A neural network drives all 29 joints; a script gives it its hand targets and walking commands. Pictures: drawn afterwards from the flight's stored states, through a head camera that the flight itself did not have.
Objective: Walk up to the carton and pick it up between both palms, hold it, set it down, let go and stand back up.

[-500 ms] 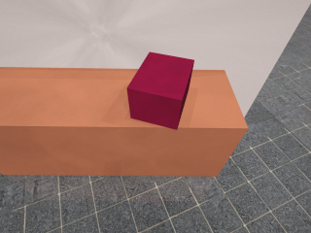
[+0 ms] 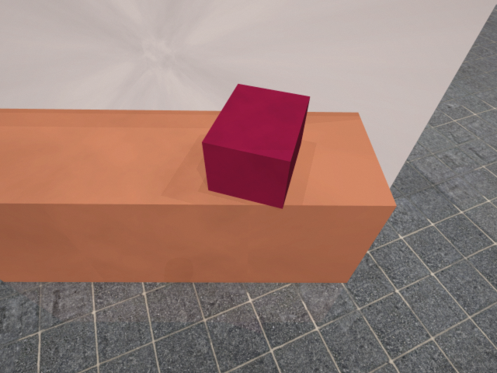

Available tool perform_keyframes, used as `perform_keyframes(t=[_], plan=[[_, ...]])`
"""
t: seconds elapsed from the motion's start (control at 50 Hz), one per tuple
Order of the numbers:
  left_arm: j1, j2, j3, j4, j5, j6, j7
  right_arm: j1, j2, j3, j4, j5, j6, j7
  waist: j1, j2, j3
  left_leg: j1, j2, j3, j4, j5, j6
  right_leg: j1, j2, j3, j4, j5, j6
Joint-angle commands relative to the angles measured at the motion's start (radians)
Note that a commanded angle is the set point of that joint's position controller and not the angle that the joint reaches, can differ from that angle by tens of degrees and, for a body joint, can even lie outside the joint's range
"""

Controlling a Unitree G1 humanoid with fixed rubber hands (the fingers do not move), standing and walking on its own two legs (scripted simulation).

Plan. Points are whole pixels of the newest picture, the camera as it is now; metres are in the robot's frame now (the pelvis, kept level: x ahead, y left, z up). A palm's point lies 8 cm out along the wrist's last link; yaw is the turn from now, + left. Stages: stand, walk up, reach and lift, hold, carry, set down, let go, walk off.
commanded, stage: walk up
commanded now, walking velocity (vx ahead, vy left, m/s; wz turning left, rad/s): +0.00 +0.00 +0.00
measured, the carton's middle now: (259, 143) +0.74 -0.04 -0.13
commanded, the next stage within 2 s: none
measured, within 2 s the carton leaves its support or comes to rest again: neither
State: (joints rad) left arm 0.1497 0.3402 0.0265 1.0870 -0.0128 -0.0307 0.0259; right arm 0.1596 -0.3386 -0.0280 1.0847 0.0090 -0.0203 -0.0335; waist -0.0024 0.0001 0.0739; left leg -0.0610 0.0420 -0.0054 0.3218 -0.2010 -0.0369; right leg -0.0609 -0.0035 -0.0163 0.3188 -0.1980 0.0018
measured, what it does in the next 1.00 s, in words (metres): walks ahead: right foot, then left foot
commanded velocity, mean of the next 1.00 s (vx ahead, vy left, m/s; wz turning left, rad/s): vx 0.00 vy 0.00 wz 0.00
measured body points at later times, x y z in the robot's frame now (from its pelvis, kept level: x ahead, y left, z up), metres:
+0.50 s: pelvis +0.08 +0.03 -0.02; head +0.09 +0.07 +0.43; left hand +0.17 +0.35 -0.15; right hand +0.11 -0.30 -0.09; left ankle +0.04 +0.14 -0.75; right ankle +0.14 -0.11 -0.70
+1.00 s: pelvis +0.18 +0.00 -0.04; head +0.21 +0.02 +0.41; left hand +0.32 +0.34 -0.13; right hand +0.31 -0.30 -0.12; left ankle +0.14 +0.13 -0.75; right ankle +0.24 -0.14 -0.75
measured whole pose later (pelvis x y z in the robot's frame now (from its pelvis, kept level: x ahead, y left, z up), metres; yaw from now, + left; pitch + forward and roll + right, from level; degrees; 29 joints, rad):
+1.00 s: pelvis +0.18 +0.00 -0.04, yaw +2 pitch -6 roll +0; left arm 0.13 0.47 0.04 0.73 -0.02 0.03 0.01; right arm 0.25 -0.38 -0.02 0.68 0.00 -0.02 -0.02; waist 0.01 -0.04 0.18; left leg -0.19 -0.02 -0.06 0.77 -0.48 0.00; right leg -0.34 -0.04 0.03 0.77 -0.39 0.00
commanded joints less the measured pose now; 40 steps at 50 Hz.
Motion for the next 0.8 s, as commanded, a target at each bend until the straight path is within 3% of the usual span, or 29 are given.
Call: perform_keyframes(t=[0.0, 0.02, 0.04, 0.08, 0.1, 0.12, 0.16, 0.2, 0.22, 0.24, 0.26, 0.28, 0.3, 0.32, 0.38, 0.4, 0.42, 0.46, 0.48, 0.52, 0.54, 0.58, 0.62, 0.64, 0.66, 0.68, 0.7, 0.72, 0.78], plan=[[-0.011, 0.201, 0.039, -0.031, 0.008, -0.007, 0.008, -0.013, -0.164, -0.027, -0.05, -0.005, -0.01, -0.005, 0.001, 0.008, -0.038, 0.002, 0.102, -0.061, -0.046, 0.214, 0.045, -0.018, -0.136, 0.076, -0.058, 0.214, -0.02], [-0.003, 0.193, 0.039, -0.044, 0.003, -0.011, 0.009, 0.023, -0.191, -0.031, -0.035, -0.002, -0.007, -0.003, -0.003, -0.004, -0.039, -0.001, 0.102, -0.063, -0.044, 0.225, 0.051, -0.034, -0.143, 0.084, -0.051, 0.24, -0.023], [0.047, 0.195, 0.061, -0.092, 0.037, -0.011, -0.016, 0.067, -0.199, -0.061, -0.072, -0.021, -0.016, -0.001, -0.014, -0.05, -0.129, 0.009, 0.032, -0.007, 0.052, -0.182, 0.105, 0.014, -0.089, 0.068, -0.024, -0.186, -0.075], [0.1, 0.222, 0.091, -0.094, 0.049, -0.005, -0.026, 0.003, -0.157, -0.055, -0.133, -0.044, -0.013, 0.01, 0.042, -0.066, 0.027, -0.285, 0.003, 0.01, 0.157, -0.382, 0.104, 0.025, -0.16, 0.202, -0.107, -0.497, -0.139], [0.142, 0.254, 0.101, -0.096, 0.051, 0.0, -0.023, -0.031, -0.141, -0.057, -0.157, -0.048, -0.015, 0.016, 0.066, -0.12, 0.074, -0.371, -0.03, 0.056, 0.271, -0.341, 0.094, 0.047, -0.25, 0.314, -0.183, -0.539, -0.198], [0.146, 0.265, 0.107, -0.11, 0.055, -0.001, -0.021, -0.033, -0.147, -0.062, -0.198, -0.049, -0.017, 0.019, 0.073, -0.143, 0.15, -0.459, 0.004, 0.021, 0.385, -0.331, 0.081, 0.022, -0.33, 0.409, -0.226, -0.52, -0.261], [0.144, 0.258, 0.118, -0.15, 0.067, -0.014, -0.015, -0.008, -0.167, -0.079, -0.242, -0.052, -0.026, 0.024, 0.068, -0.136, 0.148, -0.524, 0.07, -0.04, 0.422, -0.366, 0.069, 0.074, -0.372, 0.422, -0.188, -0.326, -0.296], [0.076, 0.258, 0.119, -0.201, 0.068, -0.015, -0.02, 0.092, -0.18, -0.088, -0.251, -0.039, -0.041, 0.03, 0.007, -0.151, 0.106, -0.393, 0.115, -0.058, 0.317, -0.25, 0.068, 0.004, -0.311, 0.272, -0.088, -0.254, -0.223], [0.046, 0.242, 0.109, -0.223, 0.054, -0.012, -0.028, 0.15, -0.185, -0.09, -0.233, -0.044, -0.049, 0.031, -0.029, -0.114, 0.078, -0.24, 0.08, -0.013, 0.193, -0.154, 0.07, -0.078, -0.256, 0.203, -0.022, -0.256, -0.181], [-0.018, 0.242, 0.1, -0.254, 0.042, -0.008, -0.036, 0.293, -0.185, -0.095, -0.198, -0.048, -0.056, 0.026, -0.103, -0.093, 0.029, 0.008, 0.043, -0.023, 0.1, -0.022, 0.078, -0.254, -0.189, 0.115, 0.14, -0.217, -0.127], [-0.007, 0.145, 0.073, -0.279, 0.036, -0.003, -0.045, 0.373, -0.292, -0.129, -0.178, -0.064, -0.059, 0.014, -0.128, 0.173, -0.006, 0.176, 0.103, -0.171, -0.022, -0.147, 0.101, -0.435, -0.041, -0.01, 0.437, -0.263, -0.081], [0.033, 0.11, 0.061, -0.325, 0.047, -0.001, -0.039, 0.372, -0.384, -0.145, -0.246, -0.069, -0.054, 0.006, -0.116, 0.311, 0.038, 0.122, 0.35, -0.622, -0.172, -0.439, 0.205, -0.641, 0.052, -0.008, 0.652, -0.432, -0.033], [0.016, 0.204, 0.097, -0.345, 0.057, 0.013, -0.029, 0.35, -0.355, -0.145, -0.279, -0.066, -0.044, -0.001, -0.126, 0.159, 0.062, 0.006, 0.43, -0.753, -0.207, -0.479, 0.329, -0.592, 0.021, 0.16, 0.784, -0.451, -0.015], [0.06, 0.232, 0.106, -0.342, 0.052, 0.018, -0.035, 0.292, -0.329, -0.139, -0.308, -0.058, -0.042, -0.009, -0.09, 0.04, 0.106, 0.029, 0.411, -0.628, -0.177, -0.425, 0.338, -0.61, -0.016, 0.177, 0.848, -0.382, -0.025], [0.176, 0.231, 0.105, -0.323, 0.062, 0.016, -0.048, 0.181, -0.299, -0.129, -0.392, -0.045, -0.052, -0.009, 0.005, 0.104, 0.108, -0.007, 0.301, -0.351, -0.077, -0.036, 0.262, -0.549, -0.072, 0.165, 0.781, -0.229, -0.015], [0.158, 0.221, 0.104, -0.337, 0.061, 0.018, -0.051, 0.175, -0.28, -0.126, -0.414, -0.046, -0.052, -0.003, -0.009, 0.143, 0.13, -0.05, 0.289, -0.287, -0.078, 0.085, 0.282, -0.524, -0.072, 0.147, 0.744, -0.229, -0.003], [0.133, 0.225, 0.092, -0.351, 0.064, 0.022, -0.057, 0.208, -0.266, -0.116, -0.42, -0.041, -0.051, -0.004, -0.032, 0.144, 0.133, -0.036, 0.262, -0.215, -0.054, 0.202, 0.257, -0.523, -0.073, 0.103, 0.691, -0.209, 0.006], [0.121, 0.197, 0.09, -0.384, 0.073, 0.031, -0.063, 0.248, -0.268, -0.119, -0.445, -0.042, -0.05, -0.006, -0.042, 0.188, 0.112, -0.016, 0.263, -0.183, -0.031, 0.293, 0.273, -0.509, -0.096, 0.083, 0.648, -0.162, 0.011], [0.115, 0.198, 0.087, -0.408, 0.066, 0.034, -0.068, 0.255, -0.277, -0.118, -0.462, -0.045, -0.05, -0.006, -0.04, 0.213, 0.12, -0.014, 0.261, -0.176, -0.015, 0.292, 0.27, -0.51, -0.114, 0.077, 0.593, -0.138, 0.014], [0.063, 0.205, 0.089, -0.449, 0.076, 0.036, -0.078, 0.271, -0.295, -0.121, -0.481, -0.042, -0.049, -0.009, -0.048, 0.157, 0.156, -0.047, 0.28, -0.176, -0.016, 0.263, 0.258, -0.489, -0.144, 0.074, 0.513, -0.078, 0.002], [0.074, 0.191, 0.079, -0.453, 0.069, 0.033, -0.081, 0.264, -0.306, -0.117, -0.496, -0.045, -0.045, -0.007, -0.049, 0.163, 0.1, -0.049, 0.24, -0.116, 0.01, 0.241, 0.237, -0.413, -0.125, 0.038, 0.451, -0.07, -0.014], [0.124, 0.193, 0.085, -0.437, 0.059, 0.031, -0.078, 0.189, -0.304, -0.113, -0.515, -0.039, -0.037, 0.003, -0.001, 0.24, 0.081, -0.231, 0.204, -0.058, 0.085, 0.171, 0.189, -0.185, -0.104, 0.009, 0.383, 0.019, -0.029], [0.144, 0.228, 0.093, -0.416, 0.055, 0.032, -0.067, 0.181, -0.267, -0.086, -0.523, -0.022, -0.025, 0.006, 0.033, 0.09, 0.085, -0.355, 0.158, -0.021, 0.236, 0.147, 0.16, -0.005, -0.037, -0.065, 0.303, 0.134, -0.045], [0.187, 0.24, 0.095, -0.405, 0.05, 0.027, -0.055, 0.187, -0.262, -0.08, -0.527, -0.018, -0.017, 0.015, 0.064, 0.059, 0.022, -0.372, 0.116, 0.004, 0.386, 0.116, 0.127, 0.087, -0.029, -0.035, 0.242, 0.134, -0.072], [0.221, 0.314, 0.113, -0.41, 0.053, 0.025, -0.042, 0.243, -0.214, -0.062, -0.533, -0.011, -0.016, 0.021, 0.08, -0.101, -0.046, -0.435, 0.029, 0.061, 0.606, -0.023, 0.076, 0.153, -0.197, 0.196, 0.197, 0.127, -0.134], [0.216, 0.366, 0.115, -0.454, 0.037, 0.015, -0.03, 0.265, -0.235, -0.064, -0.544, 0.009, 0.001, 0.02, 0.089, -0.223, -0.11, -0.37, -0.084, 0.029, 0.831, -0.405, 0.035, 0.011, -0.416, 0.587, 0.029, 0.073, -0.291], [0.198, 0.361, 0.12, -0.462, 0.032, 0.011, -0.022, 0.231, -0.277, -0.082, -0.54, -0.01, 0.023, 0.005, 0.088, -0.131, -0.113, -0.332, -0.061, -0.127, 0.909, -0.528, 0.057, -0.064, -0.442, 0.637, 0.004, -0.046, -0.346], [0.161, 0.359, 0.12, -0.471, 0.036, 0.013, -0.014, 0.205, -0.293, -0.088, -0.55, -0.007, 0.024, 0.001, 0.077, -0.126, -0.076, -0.394, -0.042, -0.155, 0.95, -0.502, 0.059, -0.072, -0.427, 0.563, 0.007, -0.136, -0.338], [0.006, 0.308, 0.095, -0.507, 0.034, 0.02, 0.0, 0.282, -0.284, -0.08, -0.5, 0.0, 0.006, -0.002, -0.002, -0.182, -0.084, -0.284, 0.046, -0.158, 0.691, -0.468, 0.052, -0.193, -0.383, 0.361, 0.13, 0.096, -0.273]])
